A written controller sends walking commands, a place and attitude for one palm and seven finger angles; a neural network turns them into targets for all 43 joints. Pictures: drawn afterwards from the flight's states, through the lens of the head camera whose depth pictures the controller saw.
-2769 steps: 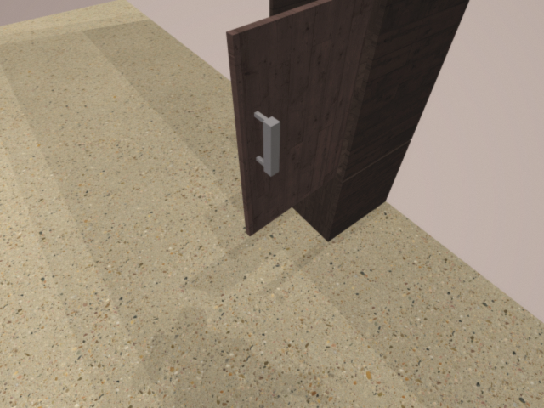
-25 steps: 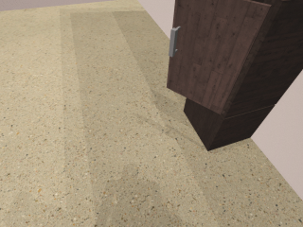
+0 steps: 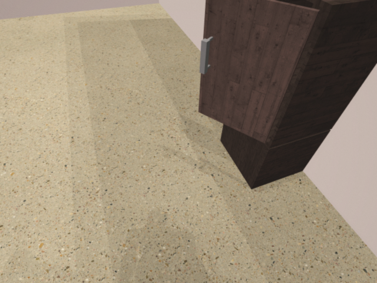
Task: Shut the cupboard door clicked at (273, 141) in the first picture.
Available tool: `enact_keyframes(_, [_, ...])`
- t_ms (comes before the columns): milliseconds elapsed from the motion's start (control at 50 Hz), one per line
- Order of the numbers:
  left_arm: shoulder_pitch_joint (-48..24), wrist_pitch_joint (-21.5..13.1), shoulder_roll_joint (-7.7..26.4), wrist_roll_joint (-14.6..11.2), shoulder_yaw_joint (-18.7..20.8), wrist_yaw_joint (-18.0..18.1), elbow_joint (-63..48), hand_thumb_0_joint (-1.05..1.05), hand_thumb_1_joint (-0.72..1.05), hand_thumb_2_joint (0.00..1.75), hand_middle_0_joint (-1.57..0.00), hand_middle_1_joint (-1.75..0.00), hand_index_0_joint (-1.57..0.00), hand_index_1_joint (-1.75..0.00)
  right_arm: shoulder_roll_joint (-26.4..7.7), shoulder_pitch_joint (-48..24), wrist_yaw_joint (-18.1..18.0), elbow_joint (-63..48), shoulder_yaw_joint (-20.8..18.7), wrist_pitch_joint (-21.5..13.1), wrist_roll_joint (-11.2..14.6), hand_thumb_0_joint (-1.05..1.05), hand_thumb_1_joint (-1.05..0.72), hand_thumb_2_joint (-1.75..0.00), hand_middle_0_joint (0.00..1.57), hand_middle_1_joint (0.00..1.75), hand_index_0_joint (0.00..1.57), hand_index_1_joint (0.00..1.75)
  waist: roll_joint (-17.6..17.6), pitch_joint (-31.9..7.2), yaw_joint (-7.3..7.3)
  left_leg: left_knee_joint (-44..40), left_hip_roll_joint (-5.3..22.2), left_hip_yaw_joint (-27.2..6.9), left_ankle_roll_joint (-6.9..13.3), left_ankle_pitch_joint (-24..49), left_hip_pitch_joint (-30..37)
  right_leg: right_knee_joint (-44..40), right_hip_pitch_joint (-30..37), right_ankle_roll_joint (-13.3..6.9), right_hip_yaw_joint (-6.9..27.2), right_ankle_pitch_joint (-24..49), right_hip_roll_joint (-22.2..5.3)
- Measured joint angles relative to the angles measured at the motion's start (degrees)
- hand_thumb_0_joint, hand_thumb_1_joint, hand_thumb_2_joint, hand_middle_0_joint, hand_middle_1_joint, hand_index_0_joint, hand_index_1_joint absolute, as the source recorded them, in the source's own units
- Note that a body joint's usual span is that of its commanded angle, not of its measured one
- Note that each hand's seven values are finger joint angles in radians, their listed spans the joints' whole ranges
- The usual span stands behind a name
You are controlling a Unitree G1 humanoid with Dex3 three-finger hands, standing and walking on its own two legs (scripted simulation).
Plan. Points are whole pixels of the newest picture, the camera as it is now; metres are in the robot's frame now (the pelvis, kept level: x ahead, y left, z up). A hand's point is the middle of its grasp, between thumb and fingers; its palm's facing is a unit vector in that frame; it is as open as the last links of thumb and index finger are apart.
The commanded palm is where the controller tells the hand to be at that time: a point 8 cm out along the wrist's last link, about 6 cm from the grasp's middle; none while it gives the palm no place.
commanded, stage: look to check the result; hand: left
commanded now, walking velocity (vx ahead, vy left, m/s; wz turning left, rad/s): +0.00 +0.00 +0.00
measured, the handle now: (207, 55) +0.97 -0.03 +0.00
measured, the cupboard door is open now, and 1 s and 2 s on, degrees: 34 34 34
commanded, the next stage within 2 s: walk to a spot facing it in 0.54 s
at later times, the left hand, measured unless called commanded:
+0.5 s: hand out of the picture -0.02 +0.16 -0.18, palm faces +0.02 -0.99 -0.17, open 7.4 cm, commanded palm none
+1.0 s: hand out of the picture +0.01 +0.20 -0.20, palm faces +0.16 -0.96 -0.23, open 7.4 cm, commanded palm none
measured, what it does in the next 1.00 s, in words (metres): stands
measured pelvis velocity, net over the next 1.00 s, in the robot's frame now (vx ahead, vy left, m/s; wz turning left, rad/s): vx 0.00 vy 0.01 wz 0.15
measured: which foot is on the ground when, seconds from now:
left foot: down 0.00-1.00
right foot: down 0.00-1.00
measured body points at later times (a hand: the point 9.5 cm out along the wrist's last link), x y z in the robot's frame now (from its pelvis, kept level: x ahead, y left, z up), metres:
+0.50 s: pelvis +0.01 +0.00 +0.00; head +0.01 +0.00 +0.45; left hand -0.02 +0.21 -0.16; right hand +0.00 -0.22 -0.16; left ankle +0.01 +0.10 -0.74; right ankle -0.02 -0.13 -0.74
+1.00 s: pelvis +0.00 +0.01 -0.02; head +0.03 +0.02 +0.43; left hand +0.00 +0.25 -0.18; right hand +0.03 -0.24 -0.17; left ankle +0.01 +0.09 -0.74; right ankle -0.02 -0.13 -0.74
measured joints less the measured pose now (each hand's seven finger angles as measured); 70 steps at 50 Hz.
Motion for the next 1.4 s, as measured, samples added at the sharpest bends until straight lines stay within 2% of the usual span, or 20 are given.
enact_keyframes(400, [0.2, -0.3, -0.3, 0.2, 0.0, 0.2, 0.3, 0.00, 0.90, 0.90, -0.20, -0.30, -0.20, -0.30, -0.6, -2.0, -0.2, -1.0, -0.2, -0.5, 0.1, 0.00, -0.91, -0.90, 0.20, 0.30, 0.20, 0.30, -0.3, 0.1, 0.35, 0.1, 0.1, 0.3, 0.0, -0.6, 0.4, 0.0, 0.3, 0.0, 0.3, -0.4, 0.1])
enact_keyframes(720, [-2.3, -0.4, 1.6, 0.2, 0.5, 0.1, -0.7, 0.00, 0.90, 0.90, -0.20, -0.30, -0.20, -0.30, -2.1, -3.2, 0.0, -1.3, -0.3, -0.6, 0.1, 0.00, -0.91, -0.90, 0.20, 0.30, 0.20, 0.30, -0.2, 0.4, 0.03, -0.5, 0.1, 0.1, -0.2, -0.5, 0.9, -0.7, 0.9, -0.1, 0.1, -0.4, 0.1])
enact_keyframes(920, [-4.5, 1.2, 2.5, 0.4, 2.8, 0.2, -5.4, 0.00, 0.90, 0.90, -0.20, -0.30, -0.20, -0.30, -2.4, -3.0, 0.9, -4.3, -1.7, 1.9, -0.1, 0.00, -0.91, -0.90, 0.20, 0.30, 0.20, 0.30, 0.3, 2.2, -0.46, 9.6, -1.2, -4.1, -0.2, -3.9, -6.4, 7.5, -3.5, -0.2, -4.5, -5.0, -1.2])
enact_keyframes(980, [-5.2, 1.4, 3.1, 0.7, 3.4, 0.3, -7.1, 0.00, 0.90, 0.90, -0.20, -0.30, -0.20, -0.30, -2.9, -3.3, 1.3, -5.7, -2.6, 2.8, -0.3, 0.00, -0.91, -0.90, 0.20, 0.30, 0.20, 0.30, 0.3, 3.2, -0.91, 18.1, -0.1, -2.3, -1.7, -9.5, -9.9, 10.3, -3.8, -0.1, -7.1, -6.8, -1.9])
enact_keyframes(1020, [-5.6, 1.6, 3.7, 1.0, 3.8, 0.4, -8.1, 0.01, 0.90, 0.90, -0.20, -0.30, -0.20, -0.30, -3.1, -3.5, 1.7, -6.5, -3.0, 3.0, -0.2, 0.00, -0.91, -0.90, 0.20, 0.30, 0.20, 0.30, -0.7, 3.7, -1.17, 19.5, 0.8, -0.8, -2.3, -12.5, -10.4, 12.6, -3.9, 0.5, -8.9, -8.3, -3.1])
enact_keyframes(1040, [-5.9, 1.7, 4.1, 1.1, 3.9, 0.4, -8.6, 0.01, 0.90, 0.90, -0.20, -0.30, -0.20, -0.30, -3.3, -3.4, 1.9, -7.2, -3.1, 2.8, -0.2, 0.00, -0.91, -0.90, 0.20, 0.30, 0.20, 0.30, -1.2, 3.8, -1.25, 17.6, 1.1, -0.3, -1.9, -8.5, -10.0, 14.4, -4.4, 1.0, -9.6, -9.4, -4.0])
enact_keyframes(1060, [-6.3, 2.1, 4.4, 0.9, 4.1, 0.3, -9.0, 0.01, 0.90, 0.90, -0.20, -0.30, -0.20, -0.30, -3.6, -3.5, 2.0, -7.8, -3.2, 2.5, -0.4, 0.00, -0.91, -0.90, 0.20, 0.30, 0.20, 0.30, -1.9, 3.9, -1.16, 17.8, 0.3, -0.2, -0.5, -6.5, -10.5, 17.5, -5.9, 1.2, -9.6, -10.2, -5.1])
enact_keyframes(1100, [-7.5, 3.1, 4.7, 0.6, 4.3, 0.3, -9.8, 0.01, 0.90, 0.90, -0.20, -0.30, -0.20, -0.30, -4.0, -4.3, 1.7, -8.7, -3.3, 2.0, -0.8, 0.00, -0.91, -0.90, 0.20, 0.30, 0.20, 0.30, -2.2, 4.4, -0.74, 18.0, -0.6, -0.5, 1.8, -6.7, -11.0, 27.6, -10.6, 1.3, -5.9, -15.5, -4.4])
enact_keyframes(1120, [-7.9, 3.5, 4.9, 0.7, 4.4, 0.3, -10.0, 0.01, 0.90, 0.90, -0.20, -0.30, -0.20, -0.30, -4.1, -4.6, 1.6, -9.1, -3.4, 2.0, -0.9, 0.00, -0.91, -0.90, 0.20, 0.30, 0.20, 0.30, -2.1, 4.4, -0.68, 16.8, -1.0, -0.8, 2.3, -6.5, -10.8, 32.2, -12.9, 1.1, -4.2, -15.6, -3.8])
enact_keyframes(1160, [-8.8, 3.9, 5.3, 1.0, 4.6, -0.2, -10.6, 0.01, 0.90, 0.90, -0.20, -0.30, -0.20, -0.30, -4.3, -4.9, 1.3, -10.0, -3.3, 2.0, -1.0, 0.00, -0.91, -0.90, 0.20, 0.30, 0.20, 0.30, -1.8, 4.0, -0.82, 13.3, -1.5, -1.9, 2.4, -4.7, -10.3, 38.2, -16.6, 1.2, -2.2, -12.5, -3.0])
enact_keyframes(1200, [-9.6, 3.6, 5.8, 1.1, 4.8, -0.6, -11.4, 0.01, 0.90, 0.90, -0.20, -0.30, -0.20, -0.30, -4.5, -5.2, 1.1, -10.7, -3.2, 1.8, -1.1, 0.00, -0.91, -0.90, 0.20, 0.30, 0.20, 0.30, -1.4, 3.7, -0.80, 9.5, -2.0, -3.2, 2.3, -2.1, -9.6, 40.6, -19.2, 1.8, -0.8, -8.9, -2.5])
enact_keyframes(1280, [-10.1, 2.9, 6.7, 1.1, 4.8, -1.1, -13.1, 0.01, 0.90, 0.90, -0.20, -0.30, -0.20, -0.30, -4.9, -5.4, 1.1, -11.6, -3.1, 1.7, -1.0, 0.00, -0.90, -0.90, 0.20, 0.30, 0.20, 0.30, -0.5, 2.8, -0.78, 4.5, -2.5, -6.3, 2.2, 1.2, -9.0, 37.5, -20.5, 2.7, 0.4, -6.3, -2.0])
enact_keyframes(1400, [-9.6, 2.7, 7.3, 1.2, 4.4, -1.9, -14.0, 0.01, 0.90, 0.90, -0.20, -0.30, -0.20, -0.30, -5.5, -4.7, 1.7, -12.5, -3.7, 1.6, -1.3, 0.00, -0.90, -0.90, 0.20, 0.30, 0.20, 0.30, 0.7, 1.0, -1.49, 2.8, -3.3, -10.9, 1.5, 1.7, -8.8, 26.8, -17.5, 2.7, 0.3, -8.5, -0.7])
